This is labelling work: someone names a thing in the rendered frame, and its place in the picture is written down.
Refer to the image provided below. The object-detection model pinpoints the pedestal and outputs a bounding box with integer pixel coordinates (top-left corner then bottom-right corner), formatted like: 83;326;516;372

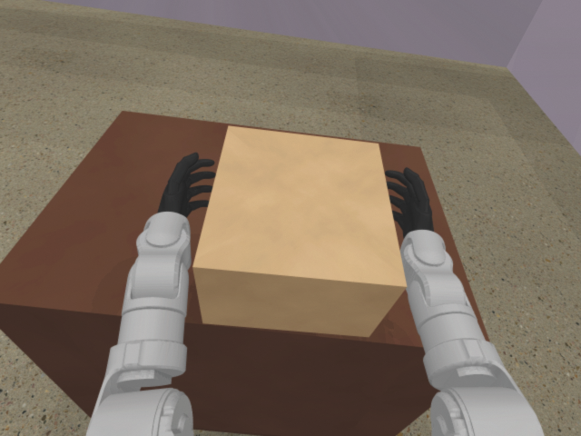
0;111;490;436

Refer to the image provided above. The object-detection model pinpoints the robot left forearm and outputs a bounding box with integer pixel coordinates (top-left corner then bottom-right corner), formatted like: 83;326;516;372
86;212;192;436

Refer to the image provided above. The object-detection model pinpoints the carton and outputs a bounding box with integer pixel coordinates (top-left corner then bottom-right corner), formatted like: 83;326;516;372
192;125;407;337

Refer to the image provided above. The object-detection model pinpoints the right robot hand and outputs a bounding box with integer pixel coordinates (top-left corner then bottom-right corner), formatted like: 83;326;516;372
385;167;434;238

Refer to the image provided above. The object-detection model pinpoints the robot right forearm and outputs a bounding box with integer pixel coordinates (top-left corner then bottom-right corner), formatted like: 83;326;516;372
400;230;544;436

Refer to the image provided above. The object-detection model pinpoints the robot right upper arm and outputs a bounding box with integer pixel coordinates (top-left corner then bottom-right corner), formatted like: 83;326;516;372
430;387;542;436

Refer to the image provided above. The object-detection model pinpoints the robot left upper arm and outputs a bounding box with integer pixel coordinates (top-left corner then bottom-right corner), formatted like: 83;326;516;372
88;388;194;436

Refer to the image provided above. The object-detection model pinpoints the left robot hand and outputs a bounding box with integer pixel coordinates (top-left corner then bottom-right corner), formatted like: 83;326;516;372
158;153;216;218

